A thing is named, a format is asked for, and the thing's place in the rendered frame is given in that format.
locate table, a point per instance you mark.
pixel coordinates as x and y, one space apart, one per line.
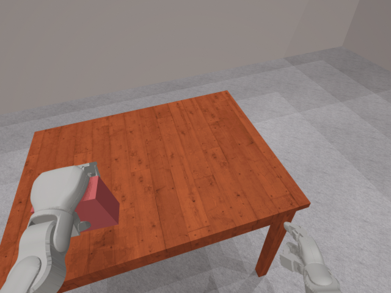
187 174

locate right robot hand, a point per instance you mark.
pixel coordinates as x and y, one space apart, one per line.
294 257

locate robot right forearm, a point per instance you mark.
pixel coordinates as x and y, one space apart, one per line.
319 279

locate sponge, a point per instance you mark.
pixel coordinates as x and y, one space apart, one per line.
97 206

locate left robot hand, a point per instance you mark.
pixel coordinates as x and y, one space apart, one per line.
63 188

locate robot left forearm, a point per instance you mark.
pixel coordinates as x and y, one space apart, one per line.
40 266

